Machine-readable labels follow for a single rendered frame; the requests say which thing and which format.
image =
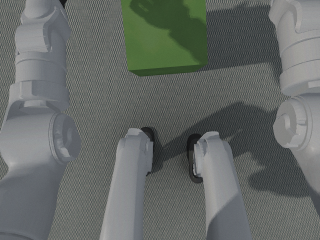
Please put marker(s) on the left robot shin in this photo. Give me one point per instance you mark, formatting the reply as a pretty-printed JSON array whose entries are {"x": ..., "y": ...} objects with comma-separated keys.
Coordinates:
[{"x": 131, "y": 131}]

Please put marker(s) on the right robot upper arm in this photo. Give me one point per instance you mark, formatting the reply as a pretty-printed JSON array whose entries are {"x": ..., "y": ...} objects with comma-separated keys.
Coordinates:
[{"x": 297, "y": 127}]

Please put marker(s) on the robot right foot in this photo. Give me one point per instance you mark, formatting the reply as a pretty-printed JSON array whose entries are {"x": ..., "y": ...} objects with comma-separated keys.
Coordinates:
[{"x": 192, "y": 139}]

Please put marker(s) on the left robot forearm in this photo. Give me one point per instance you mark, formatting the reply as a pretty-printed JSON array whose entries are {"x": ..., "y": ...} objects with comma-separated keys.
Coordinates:
[{"x": 40, "y": 61}]

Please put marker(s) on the right robot forearm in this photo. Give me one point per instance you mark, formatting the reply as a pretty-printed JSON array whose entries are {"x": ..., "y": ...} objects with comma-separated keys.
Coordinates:
[{"x": 297, "y": 25}]

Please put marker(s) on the carton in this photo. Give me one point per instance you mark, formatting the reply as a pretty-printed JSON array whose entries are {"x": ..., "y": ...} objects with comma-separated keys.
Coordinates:
[{"x": 165, "y": 37}]

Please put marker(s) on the left robot upper arm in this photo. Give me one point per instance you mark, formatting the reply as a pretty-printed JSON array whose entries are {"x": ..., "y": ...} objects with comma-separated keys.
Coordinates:
[{"x": 37, "y": 149}]

